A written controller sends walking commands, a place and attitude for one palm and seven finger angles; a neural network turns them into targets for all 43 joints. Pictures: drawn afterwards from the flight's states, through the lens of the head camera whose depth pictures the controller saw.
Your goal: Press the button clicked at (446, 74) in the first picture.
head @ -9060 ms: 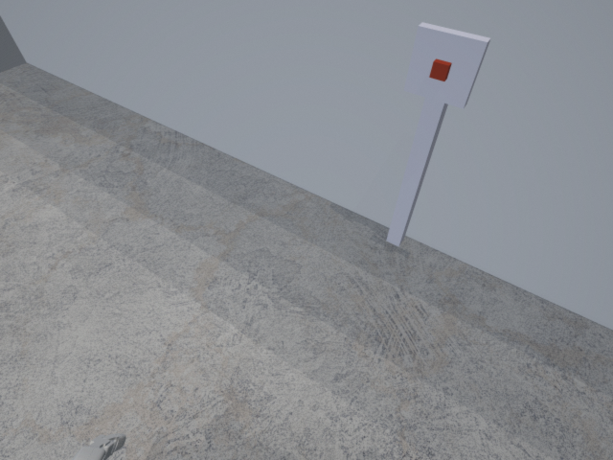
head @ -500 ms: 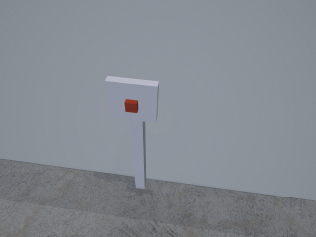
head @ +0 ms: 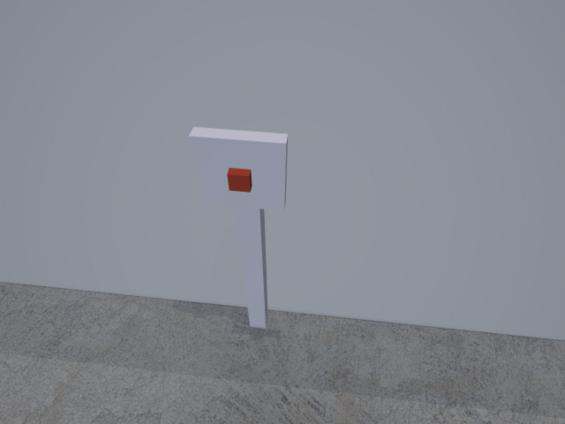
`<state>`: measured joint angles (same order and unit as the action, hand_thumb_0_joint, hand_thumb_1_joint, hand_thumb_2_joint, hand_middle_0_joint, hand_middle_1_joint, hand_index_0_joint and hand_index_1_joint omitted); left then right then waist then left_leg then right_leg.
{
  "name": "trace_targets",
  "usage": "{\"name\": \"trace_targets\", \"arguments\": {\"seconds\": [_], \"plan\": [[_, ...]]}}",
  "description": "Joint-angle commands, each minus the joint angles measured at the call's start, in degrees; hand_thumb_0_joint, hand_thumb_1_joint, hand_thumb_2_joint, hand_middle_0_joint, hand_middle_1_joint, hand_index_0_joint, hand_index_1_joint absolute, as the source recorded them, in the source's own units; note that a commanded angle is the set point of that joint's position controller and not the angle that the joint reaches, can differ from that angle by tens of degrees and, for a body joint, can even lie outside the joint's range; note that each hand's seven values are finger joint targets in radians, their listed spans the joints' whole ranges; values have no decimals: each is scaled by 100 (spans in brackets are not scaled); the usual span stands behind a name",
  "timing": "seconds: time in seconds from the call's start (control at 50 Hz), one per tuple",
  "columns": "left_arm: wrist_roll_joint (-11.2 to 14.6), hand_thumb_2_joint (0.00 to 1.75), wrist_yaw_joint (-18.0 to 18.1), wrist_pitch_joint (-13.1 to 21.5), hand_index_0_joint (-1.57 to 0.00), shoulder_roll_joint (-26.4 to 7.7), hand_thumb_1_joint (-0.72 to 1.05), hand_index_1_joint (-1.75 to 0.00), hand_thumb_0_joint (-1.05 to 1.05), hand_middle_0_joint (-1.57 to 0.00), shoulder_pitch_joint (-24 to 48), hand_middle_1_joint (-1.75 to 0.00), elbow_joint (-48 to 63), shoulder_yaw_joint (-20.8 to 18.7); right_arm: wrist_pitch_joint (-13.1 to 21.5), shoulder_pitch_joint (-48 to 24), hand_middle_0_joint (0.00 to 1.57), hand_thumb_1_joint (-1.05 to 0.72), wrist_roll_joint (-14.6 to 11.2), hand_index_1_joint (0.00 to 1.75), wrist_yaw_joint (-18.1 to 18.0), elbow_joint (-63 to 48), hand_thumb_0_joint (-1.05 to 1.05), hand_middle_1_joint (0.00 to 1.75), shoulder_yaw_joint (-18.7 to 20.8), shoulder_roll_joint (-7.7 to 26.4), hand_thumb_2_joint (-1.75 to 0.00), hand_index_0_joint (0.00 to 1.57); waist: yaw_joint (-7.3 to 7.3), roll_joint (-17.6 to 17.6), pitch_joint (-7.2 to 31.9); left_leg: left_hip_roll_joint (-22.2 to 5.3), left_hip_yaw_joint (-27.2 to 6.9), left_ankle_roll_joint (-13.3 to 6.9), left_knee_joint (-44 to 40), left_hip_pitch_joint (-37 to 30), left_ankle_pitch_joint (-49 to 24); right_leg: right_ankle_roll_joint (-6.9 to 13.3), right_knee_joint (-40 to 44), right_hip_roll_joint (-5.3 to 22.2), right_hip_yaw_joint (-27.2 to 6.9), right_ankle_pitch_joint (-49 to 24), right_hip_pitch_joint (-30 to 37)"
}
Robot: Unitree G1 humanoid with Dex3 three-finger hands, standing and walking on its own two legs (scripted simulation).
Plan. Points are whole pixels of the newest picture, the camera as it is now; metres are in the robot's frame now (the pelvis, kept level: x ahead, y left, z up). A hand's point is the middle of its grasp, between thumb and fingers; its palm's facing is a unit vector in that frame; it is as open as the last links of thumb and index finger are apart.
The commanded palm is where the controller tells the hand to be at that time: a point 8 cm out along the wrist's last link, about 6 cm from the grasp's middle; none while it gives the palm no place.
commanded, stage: look again from close up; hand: left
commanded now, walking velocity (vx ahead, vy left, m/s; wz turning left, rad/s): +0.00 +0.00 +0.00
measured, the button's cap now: (240, 178) +0.55 +0.12 +0.02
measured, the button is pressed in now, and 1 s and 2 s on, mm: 0 0 0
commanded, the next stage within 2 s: shuffle to correct the standing spot in 0.38 s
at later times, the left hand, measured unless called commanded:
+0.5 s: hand out of the picture -0.01 +0.15 -0.17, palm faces +0.02 -0.99 -0.16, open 7.4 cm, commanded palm none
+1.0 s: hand out of the picture -0.03 +0.11 -0.18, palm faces +0.07 -0.99 -0.12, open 7.4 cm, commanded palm none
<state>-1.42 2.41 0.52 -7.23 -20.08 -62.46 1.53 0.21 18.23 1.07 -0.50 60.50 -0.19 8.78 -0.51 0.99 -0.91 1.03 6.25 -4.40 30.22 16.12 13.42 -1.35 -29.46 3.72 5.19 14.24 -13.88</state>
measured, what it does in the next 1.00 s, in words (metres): stands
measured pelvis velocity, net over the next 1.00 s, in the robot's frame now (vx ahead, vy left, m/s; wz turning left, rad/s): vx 0.03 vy -0.04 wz -0.01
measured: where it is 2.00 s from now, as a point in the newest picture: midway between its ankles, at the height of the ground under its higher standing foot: outside the picture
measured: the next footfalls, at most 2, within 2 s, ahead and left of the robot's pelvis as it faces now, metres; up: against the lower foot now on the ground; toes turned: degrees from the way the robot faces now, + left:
none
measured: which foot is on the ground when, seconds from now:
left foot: down 0.00-1.00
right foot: down 0.00-1.00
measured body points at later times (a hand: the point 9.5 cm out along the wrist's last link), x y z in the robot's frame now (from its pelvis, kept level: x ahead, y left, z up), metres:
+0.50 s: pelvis -0.01 -0.01 +0.00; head -0.02 +0.00 +0.45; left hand -0.01 +0.20 -0.16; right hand +0.01 -0.24 -0.15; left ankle +0.04 +0.07 -0.73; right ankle +0.02 -0.14 -0.73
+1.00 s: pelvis +0.03 -0.04 +0.00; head +0.03 -0.01 +0.45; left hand -0.03 +0.17 -0.17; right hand +0.03 -0.26 -0.15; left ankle +0.05 +0.05 -0.74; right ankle +0.02 -0.14 -0.73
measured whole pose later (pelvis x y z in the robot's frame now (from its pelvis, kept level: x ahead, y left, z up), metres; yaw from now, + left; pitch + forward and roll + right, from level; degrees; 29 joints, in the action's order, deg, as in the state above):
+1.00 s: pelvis +0.03 -0.04 +0.00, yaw -1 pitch +0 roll -1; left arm -1.6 1.2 1.1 -6.7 -26.0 -61.8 -1.6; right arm 1.6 19.3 1.4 -0.7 61.5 1.3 7.3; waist 0.6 -1.4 1.2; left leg -2.0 6.4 -2.3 32.5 16.2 15.8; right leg 1.7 -30.9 -0.1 5.7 17.9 -12.7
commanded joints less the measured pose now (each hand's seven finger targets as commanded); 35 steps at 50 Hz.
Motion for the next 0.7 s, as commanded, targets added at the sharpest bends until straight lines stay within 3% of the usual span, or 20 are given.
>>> {"name": "trace_targets", "arguments": {"seconds": [0.0,0.1,0.18,0.32,0.44,0.5,0.58,0.62,0.68], "plan": [[9,90,25,66,-20,-484,90,-30,0,-20,-392,-30,306,-149,141,58,20,-90,-16,30,-48,-414,0,30,125,619,-90,20,69,-31,-332,-824,-1221,138,-1322,521,974,324,286,168,-349,22,22],[19,90,25,88,-20,-515,90,-30,0,-20,-365,-30,380,-161,176,113,20,-90,-22,30,-47,-341,0,30,108,594,-90,20,62,-291,-329,-746,-1040,152,-1191,293,473,309,495,268,-446,-199,21],[20,90,17,71,-20,-578,90,-30,0,-20,-319,-30,423,-179,179,104,20,-90,-20,30,-45,-291,0,30,99,619,-90,20,56,-83,-331,-755,-1035,180,-1278,265,479,297,559,262,-457,-216,66],[12,90,0,70,-20,-623,90,-30,0,-20,-342,-30,440,-183,153,44,20,-90,-28,30,-39,-220,0,30,97,634,-90,20,62,-255,-362,-745,-960,203,-1272,197,536,292,773,298,-521,-130,58],[24,90,-5,87,-20,-604,90,-30,0,-20,-361,-30,390,-184,146,71,20,-90,-36,30,-38,-105,0,30,89,569,-90,20,44,-132,-323,-715,-917,235,-1227,144,455,299,895,329,-558,-61,44],[19,90,-30,74,-20,-539,90,-30,0,-20,-412,-30,321,-186,139,156,20,-90,-8,30,-58,-27,0,30,101,558,-90,20,26,-57,-254,-776,-936,241,-1300,80,944,304,849,225,-518,245,-22],[-59,90,-134,-63,-20,-434,90,-30,0,-20,-491,-30,445,-284,58,141,20,-90,31,30,-109,-111,0,30,266,836,-90,20,61,415,-520,-1269,-1387,21,-1826,525,2525,306,124,-169,-126,769,-301],[-84,90,-174,-70,-20,-338,90,-30,0,-20,-629,-30,450,-304,63,88,20,-90,35,30,-125,-174,0,30,322,886,-90,20,111,313,-530,-1420,-1535,-105,-1863,627,2615,336,-80,-241,-69,667,-246],[-77,90,-198,-53,-20,-240,90,-30,0,-20,-801,-30,426,-338,80,73,20,-90,39,30,-120,-201,0,30,339,796,-90,20,161,261,-508,-1361,-1369,-117,-1726,836,2595,360,13,-241,-113,632,-3]]}}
